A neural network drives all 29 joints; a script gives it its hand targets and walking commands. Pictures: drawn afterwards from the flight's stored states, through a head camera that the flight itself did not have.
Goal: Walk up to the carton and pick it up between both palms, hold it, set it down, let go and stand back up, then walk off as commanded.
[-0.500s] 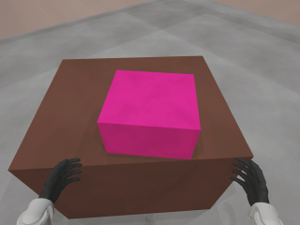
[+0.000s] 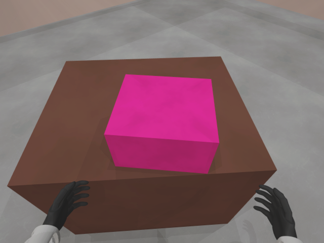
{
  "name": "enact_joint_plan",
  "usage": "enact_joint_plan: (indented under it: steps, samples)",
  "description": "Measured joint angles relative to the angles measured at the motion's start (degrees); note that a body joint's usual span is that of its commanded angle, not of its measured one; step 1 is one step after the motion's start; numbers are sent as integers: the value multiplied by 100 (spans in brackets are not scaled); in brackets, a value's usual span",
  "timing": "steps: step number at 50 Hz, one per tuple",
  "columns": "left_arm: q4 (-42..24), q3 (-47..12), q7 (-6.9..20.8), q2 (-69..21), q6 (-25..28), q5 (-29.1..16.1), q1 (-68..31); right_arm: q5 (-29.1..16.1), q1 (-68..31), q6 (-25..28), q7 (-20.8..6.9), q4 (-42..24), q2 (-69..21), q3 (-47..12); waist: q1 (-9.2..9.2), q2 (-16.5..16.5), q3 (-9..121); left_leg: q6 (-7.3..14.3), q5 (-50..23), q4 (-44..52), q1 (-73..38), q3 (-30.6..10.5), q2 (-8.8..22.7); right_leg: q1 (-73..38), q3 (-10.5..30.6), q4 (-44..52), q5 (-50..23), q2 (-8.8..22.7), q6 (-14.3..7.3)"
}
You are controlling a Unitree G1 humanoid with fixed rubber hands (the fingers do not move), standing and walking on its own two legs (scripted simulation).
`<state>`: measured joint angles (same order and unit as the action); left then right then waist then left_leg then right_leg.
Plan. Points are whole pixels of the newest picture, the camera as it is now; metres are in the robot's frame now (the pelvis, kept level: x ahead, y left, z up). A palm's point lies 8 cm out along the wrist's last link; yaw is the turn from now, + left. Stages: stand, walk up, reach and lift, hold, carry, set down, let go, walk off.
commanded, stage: set down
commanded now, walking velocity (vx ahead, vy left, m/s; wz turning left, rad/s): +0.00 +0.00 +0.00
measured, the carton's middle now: (164, 121) +0.51 +0.00 -0.04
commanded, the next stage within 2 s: let go in 1.36 s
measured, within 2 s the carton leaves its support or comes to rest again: neither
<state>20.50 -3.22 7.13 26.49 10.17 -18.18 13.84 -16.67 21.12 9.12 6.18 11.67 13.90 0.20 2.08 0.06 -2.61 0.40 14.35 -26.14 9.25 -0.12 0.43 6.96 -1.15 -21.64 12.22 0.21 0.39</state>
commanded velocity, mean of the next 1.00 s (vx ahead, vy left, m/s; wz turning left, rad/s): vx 0.00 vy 0.00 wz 0.00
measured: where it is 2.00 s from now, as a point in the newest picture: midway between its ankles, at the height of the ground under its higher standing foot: outside the picture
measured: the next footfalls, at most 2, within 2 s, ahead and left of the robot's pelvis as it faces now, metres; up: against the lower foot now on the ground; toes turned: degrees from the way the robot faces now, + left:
none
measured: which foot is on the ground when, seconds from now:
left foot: down 0.00-1.00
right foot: down 0.00-1.00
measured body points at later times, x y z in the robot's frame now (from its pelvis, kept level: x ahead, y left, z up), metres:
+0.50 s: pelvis +0.00 +0.00 +0.00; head +0.00 +0.01 +0.45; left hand +0.20 +0.24 -0.04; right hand +0.16 -0.25 -0.03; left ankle +0.00 +0.11 -0.74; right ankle +0.00 -0.13 -0.74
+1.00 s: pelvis +0.00 +0.00 +0.00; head +0.00 +0.00 +0.45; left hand +0.19 +0.22 -0.07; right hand +0.15 -0.25 -0.06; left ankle +0.00 +0.11 -0.74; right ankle +0.00 -0.13 -0.74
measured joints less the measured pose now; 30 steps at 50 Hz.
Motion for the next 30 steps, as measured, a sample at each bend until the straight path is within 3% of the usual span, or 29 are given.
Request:
enact_joint_plan:
  steps: [30]
  samples:
    - [163,1,-259,-550,-694,534,5,600,-22,-54,-375,736,0,0,0,-65,-1,0,-24,98,-76,0,0,-63,3,73,-19,-2,5]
